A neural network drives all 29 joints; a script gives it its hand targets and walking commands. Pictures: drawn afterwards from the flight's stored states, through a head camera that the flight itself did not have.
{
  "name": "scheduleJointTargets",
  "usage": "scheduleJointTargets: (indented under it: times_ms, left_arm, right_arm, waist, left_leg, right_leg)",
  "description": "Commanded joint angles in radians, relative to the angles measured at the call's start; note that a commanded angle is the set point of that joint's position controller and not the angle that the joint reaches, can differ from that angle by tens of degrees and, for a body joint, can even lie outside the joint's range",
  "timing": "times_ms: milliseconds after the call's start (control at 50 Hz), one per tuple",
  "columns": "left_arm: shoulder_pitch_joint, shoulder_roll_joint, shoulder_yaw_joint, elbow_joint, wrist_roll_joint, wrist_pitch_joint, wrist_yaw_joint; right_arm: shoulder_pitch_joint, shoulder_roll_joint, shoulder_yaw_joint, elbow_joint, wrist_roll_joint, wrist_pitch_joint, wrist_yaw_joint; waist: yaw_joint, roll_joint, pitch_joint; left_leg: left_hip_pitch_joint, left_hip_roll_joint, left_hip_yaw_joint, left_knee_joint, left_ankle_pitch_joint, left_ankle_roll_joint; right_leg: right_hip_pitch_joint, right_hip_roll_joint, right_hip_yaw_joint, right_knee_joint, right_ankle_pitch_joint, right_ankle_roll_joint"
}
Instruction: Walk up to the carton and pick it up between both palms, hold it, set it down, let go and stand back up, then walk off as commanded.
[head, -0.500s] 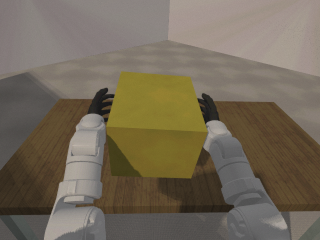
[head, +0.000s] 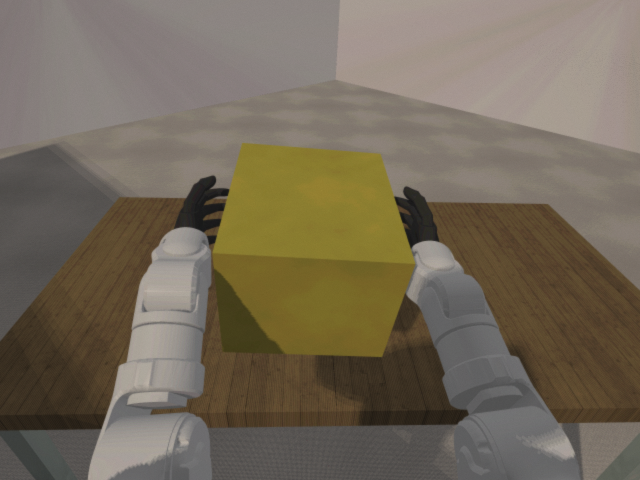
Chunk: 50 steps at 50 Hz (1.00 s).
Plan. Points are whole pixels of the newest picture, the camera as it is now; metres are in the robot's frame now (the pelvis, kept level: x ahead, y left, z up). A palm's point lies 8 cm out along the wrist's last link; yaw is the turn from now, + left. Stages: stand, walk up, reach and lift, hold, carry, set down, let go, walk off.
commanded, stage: hold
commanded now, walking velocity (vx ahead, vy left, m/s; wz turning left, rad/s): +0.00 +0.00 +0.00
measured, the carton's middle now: (308, 244) +0.38 +0.02 +0.18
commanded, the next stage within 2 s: set down in 0.36 s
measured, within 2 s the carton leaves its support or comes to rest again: neither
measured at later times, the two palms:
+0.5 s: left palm (189, 229) +0.36 +0.16 +0.22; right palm (422, 241) +0.36 -0.12 +0.20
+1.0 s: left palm (198, 238) +0.40 +0.17 +0.18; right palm (407, 253) +0.40 -0.12 +0.16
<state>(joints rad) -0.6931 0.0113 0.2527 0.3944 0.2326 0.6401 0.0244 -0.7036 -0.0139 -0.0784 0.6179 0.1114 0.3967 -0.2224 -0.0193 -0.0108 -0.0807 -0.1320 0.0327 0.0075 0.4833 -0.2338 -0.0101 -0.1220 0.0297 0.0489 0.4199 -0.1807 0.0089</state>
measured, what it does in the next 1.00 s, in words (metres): stands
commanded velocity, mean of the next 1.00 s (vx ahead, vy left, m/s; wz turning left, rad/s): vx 0.00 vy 0.00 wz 0.00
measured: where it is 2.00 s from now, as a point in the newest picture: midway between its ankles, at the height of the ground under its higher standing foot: outside the picture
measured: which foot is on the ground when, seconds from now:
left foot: down 0.00-1.00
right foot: down 0.00-1.00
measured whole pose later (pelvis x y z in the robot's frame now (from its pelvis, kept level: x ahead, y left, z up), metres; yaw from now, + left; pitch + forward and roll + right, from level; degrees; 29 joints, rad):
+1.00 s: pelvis +0.02 +0.00 +0.00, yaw +0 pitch -6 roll -1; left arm -0.68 0.00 0.33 0.45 0.32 0.37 -0.05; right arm -0.69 0.07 -0.19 0.72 0.05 0.06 -0.20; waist -0.02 -0.01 0.02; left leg -0.10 0.03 0.01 0.44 -0.24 -0.01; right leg -0.09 0.03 0.05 0.39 -0.19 0.01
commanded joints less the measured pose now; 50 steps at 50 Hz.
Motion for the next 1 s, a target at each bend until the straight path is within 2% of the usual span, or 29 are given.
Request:
scheduleJointTargets:
  times_ms: [0, 60, 120, 180, 200, 220, 240, 280, 300, 320, 340, 360, 380, 420, 440, 480, 500, 540, 560, 640, 700, 720, 780, 800, 820, 880, 900, 940, 980]
  left_arm:
    - [-0.73, -0.719, -0.431, -0.236, -0.124, -0.064, -0.148]
    - [-0.633, -0.75, -0.436, -0.165, -0.115, -0.042, -0.156]
    - [-0.727, -0.701, -0.384, -0.154, -0.097, -0.05, -0.151]
    - [-0.69, -0.71, -0.379, -0.102, -0.092, -0.042, -0.16]
    - [-0.705, -0.72, -0.399, -0.124, -0.094, -0.043, -0.161]
    - [-0.713, -0.725, -0.389, -0.148, -0.093, -0.047, -0.161]
    - [-0.724, -0.727, -0.414, -0.172, -0.112, -0.048, -0.158]
    - [-0.739, -0.72, -0.407, -0.182, -0.098, -0.056, -0.153]
    - [-0.69, -0.722, -0.385, -0.137, -0.079, -0.044, -0.155]
    - [-0.701, -0.733, -0.404, -0.137, -0.108, -0.053, -0.155]
    - [-0.719, -0.72, -0.399, -0.157, -0.097, -0.055, -0.154]
    - [-0.751, -0.687, -0.395, -0.204, -0.112, -0.073, -0.158]
    - [-0.721, -0.686, -0.397, -0.188, -0.108, -0.079, -0.158]
    - [-0.784, -0.684, -0.402, -0.189, -0.109, -0.103, -0.16]
    - [-0.736, -0.687, -0.383, -0.145, -0.097, -0.111, -0.161]
    - [-0.768, -0.674, -0.367, -0.139, -0.081, -0.144, -0.175]
    - [-0.734, -0.652, -0.304, -0.091, -0.044, -0.146, -0.19]
    - [-0.661, -0.621, -0.254, -0.017, 0.0, -0.163, -0.211]
    - [-0.609, -0.594, -0.201, 0.048, 0.032, -0.164, -0.224]
    - [-0.622, -0.554, -0.199, 0.085, 0.042, -0.2, -0.245]
    - [-0.659, -0.544, -0.223, 0.078, 0.031, -0.235, -0.236]
    - [-0.665, -0.555, -0.237, 0.052, 0.029, -0.246, -0.224]
    - [-0.638, -0.531, -0.254, 0.058, 0.008, -0.274, -0.217]
    - [-0.64, -0.529, -0.247, 0.065, 0.013, -0.283, -0.209]
    - [-0.607, -0.533, -0.258, 0.047, 0.01, -0.291, -0.209]
    - [-0.53, -0.52, -0.284, 0.032, 0.01, -0.297, -0.208]
    - [-0.514, -0.535, -0.288, 0.022, 0.011, -0.303, -0.209]
    - [-0.498, -0.545, -0.326, -0.018, -0.004, -0.311, -0.195]
    - [-0.489, -0.553, -0.362, -0.053, -0.039, -0.332, -0.198]
  right_arm:
    - [-0.853, 0.649, 0.394, -0.324, 0.182, -0.085, 0.135]
    - [-0.842, 0.6, 0.362, -0.325, 0.155, -0.078, 0.129]
    - [-0.864, 0.616, 0.344, -0.244, 0.152, -0.074, 0.142]
    - [-0.88, 0.611, 0.333, -0.257, 0.127, -0.085, 0.142]
    - [-0.84, 0.595, 0.3, -0.208, 0.119, -0.077, 0.148]
    - [-0.862, 0.613, 0.32, -0.245, 0.132, -0.085, 0.148]
    - [-0.856, 0.602, 0.321, -0.27, 0.132, -0.09, 0.15]
    - [-0.832, 0.613, 0.334, -0.226, 0.139, -0.084, 0.152]
    - [-0.879, 0.626, 0.345, -0.264, 0.139, -0.093, 0.151]
    - [-0.884, 0.625, 0.355, -0.299, 0.14, -0.092, 0.147]
    - [-0.839, 0.629, 0.336, -0.238, 0.139, -0.085, 0.15]
    - [-0.874, 0.66, 0.369, -0.291, 0.165, -0.113, 0.153]
    - [-0.889, 0.638, 0.361, -0.279, 0.169, -0.124, 0.153]
    - [-0.925, 0.613, 0.314, -0.278, 0.135, -0.153, 0.155]
    - [-0.926, 0.625, 0.323, -0.29, 0.124, -0.163, 0.154]
    - [-0.858, 0.619, 0.272, -0.197, 0.08, -0.186, 0.163]
    - [-0.857, 0.603, 0.242, -0.171, 0.054, -0.205, 0.172]
    - [-0.829, 0.573, 0.171, -0.164, -0.001, -0.248, 0.19]
    - [-0.79, 0.558, 0.151, -0.135, -0.037, -0.248, 0.189]
    - [-0.782, 0.517, 0.119, -0.133, -0.102, -0.306, 0.202]
    - [-0.784, 0.525, 0.109, -0.12, -0.141, -0.345, 0.203]
    - [-0.778, 0.52, 0.122, -0.127, -0.13, -0.358, 0.211]
    - [-0.734, 0.524, 0.142, -0.119, -0.145, -0.378, 0.202]
    - [-0.737, 0.531, 0.15, -0.105, -0.138, -0.383, 0.206]
    - [-0.691, 0.536, 0.171, -0.087, -0.13, -0.393, 0.204]
    - [-0.629, 0.535, 0.203, -0.108, -0.13, -0.398, 0.188]
    - [-0.615, 0.526, 0.203, -0.108, -0.13, -0.405, 0.192]
    - [-0.638, 0.536, 0.27, -0.181, -0.107, -0.425, 0.179]
    - [-0.62, 0.546, 0.282, -0.202, -0.1, -0.436, 0.168]
  waist:
    - [-0.065, 0.051, -0.292]
    - [-0.086, 0.04, -0.26]
    - [-0.052, 0.029, -0.219]
    - [-0.056, 0.012, -0.205]
    - [-0.073, 0.051, -0.182]
    - [-0.064, 0.022, -0.227]
    - [-0.08, 0.046, -0.241]
    - [-0.07, 0.049, -0.208]
    - [-0.05, 0.036, -0.227]
    - [-0.062, 0.014, -0.248]
    - [-0.066, 0.039, -0.228]
    - [-0.014, 0.03, -0.353]
    - [-0.021, 0.046, -0.348]
    - [-0.043, 0.05, -0.317]
    - [-0.027, 0.018, -0.32]
    - [-0.035, 0.037, -0.254]
    - [-0.013, 0.041, -0.189]
    - [-0.009, 0.038, -0.109]
    - [-0.008, 0.003, -0.051]
    - [-0.009, -0.01, -0.04]
    - [-0.024, -0.015, -0.08]
    - [-0.007, 0.021, -0.103]
    - [-0.024, -0.013, -0.147]
    - [-0.005, -0.013, -0.157]
    - [0.004, -0.002, -0.171]
    - [-0.024, -0.025, -0.172]
    - [-0.013, 0.003, -0.191]
    - [-0.003, 0.008, -0.293]
    - [-0.031, -0.008, -0.357]
  left_leg:
    - [0.1, -0.078, -0.016, -0.169, 0.266, -0.019]
    - [0.093, -0.066, -0.021, -0.185, 0.243, -0.023]
    - [0.069, -0.066, -0.018, -0.209, 0.131, -0.004]
    - [0.046, -0.068, -0.014, -0.208, 0.117, 0.0]
    - [0.048, -0.055, -0.016, -0.218, 0.113, -0.019]
    - [0.075, -0.053, -0.015, -0.216, 0.141, -0.015]
    - [0.07, -0.055, -0.016, -0.209, 0.156, -0.022]
    - [0.071, -0.061, -0.015, -0.201, 0.166, -0.02]
    - [0.065, -0.067, -0.014, -0.205, 0.168, -0.012]
    - [0.077, -0.067, -0.012, -0.203, 0.166, -0.01]
    - [0.067, -0.064, -0.017, -0.204, 0.18, -0.017]
    - [0.153, -0.074, -0.021, -0.153, 0.313, -0.017]
    - [0.185, -0.067, -0.024, -0.143, 0.343, -0.028]
    - [0.16, -0.068, -0.022, -0.149, 0.297, -0.039]
    - [0.167, -0.068, -0.01, -0.158, 0.282, -0.025]
    - [0.11, -0.066, -0.01, -0.188, 0.172, -0.025]
    - [0.081, -0.064, -0.001, -0.209, 0.088, -0.016]
    - [0.024, -0.055, 0.012, -0.262, -0.047, 0.004]
    - [0.018, -0.066, 0.027, -0.269, -0.062, 0.023]
    - [-0.027, -0.057, 0.03, -0.307, -0.161, 0.036]
    - [-0.019, -0.06, 0.044, -0.298, -0.128, 0.037]
    - [-0.018, -0.053, 0.034, -0.296, -0.096, 0.025]
    - [0.044, -0.061, 0.046, -0.275, -0.03, 0.021]
    - [0.041, -0.062, 0.046, -0.27, -0.028, 0.026]
    - [0.08, -0.067, 0.055, -0.26, 0.028, 0.016]
    - [0.133, -0.07, 0.061, -0.223, 0.136, 0.007]
    - [0.119, -0.069, 0.059, -0.217, 0.171, 0.001]
    - [0.205, -0.069, 0.057, -0.164, 0.374, -0.017]
    - [0.23, -0.071, 0.053, -0.142, 0.428, -0.024]
  right_leg:
    - [0.165, 0.027, -0.06, -0.147, 0.187, 0.004]
    - [0.164, 0.031, -0.069, -0.151, 0.174, -0.004]
    - [0.115, 0.022, -0.069, -0.167, 0.052, -0.002]
    - [0.115, 0.019, -0.066, -0.167, 0.052, -0.011]
    - [0.11, 0.023, -0.078, -0.164, 0.043, -0.016]
    - [0.128, 0.029, -0.081, -0.159, 0.073, -0.009]
    - [0.134, 0.026, -0.073, -0.158, 0.083, -0.014]
    - [0.121, 0.026, -0.071, -0.156, 0.09, -0.01]
    - [0.15, 0.023, -0.073, -0.162, 0.093, -0.008]
    - [0.134, 0.027, -0.072, -0.16, 0.105, -0.006]
    - [0.141, 0.023, -0.068, -0.158, 0.119, -0.008]
    - [0.185, 0.037, -0.082, -0.14, 0.164, 0.01]
    - [0.157, 0.04, -0.084, -0.151, 0.149, 0.01]
    - [0.154, 0.04, -0.094, -0.154, 0.112, 0.002]
    - [0.16, 0.037, -0.093, -0.162, 0.125, 0.005]
    - [0.167, 0.029, -0.09, -0.157, 0.059, -0.003]
    - [0.157, 0.02, -0.086, -0.168, -0.004, 0.001]
    - [0.151, 0.01, -0.095, -0.175, -0.083, -0.001]
    - [0.142, 0.001, -0.089, -0.189, -0.106, 0.001]
    - [0.181, 0.004, -0.12, -0.175, -0.166, 0.01]
    - [0.173, 0.01, -0.133, -0.167, -0.134, 0.011]
    - [0.194, 0.015, -0.138, -0.154, -0.1, 0.004]
    - [0.177, 0.014, -0.142, -0.168, -0.057, 0.013]
    - [0.175, 0.011, -0.133, -0.166, -0.057, 0.007]
    - [0.173, 0.011, -0.133, -0.174, -0.033, 0.006]
    - [0.186, 0.016, -0.134, -0.177, 0.062, 0.016]
    - [0.187, 0.018, -0.135, -0.172, 0.077, 0.01]
    - [0.224, 0.025, -0.138, -0.156, 0.231, 0.012]
    - [0.253, 0.028, -0.139, -0.146, 0.295, 0.029]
